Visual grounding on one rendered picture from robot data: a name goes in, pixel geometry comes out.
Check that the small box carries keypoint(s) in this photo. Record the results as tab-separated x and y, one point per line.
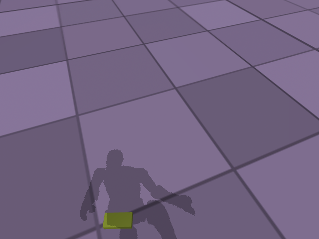
122	220

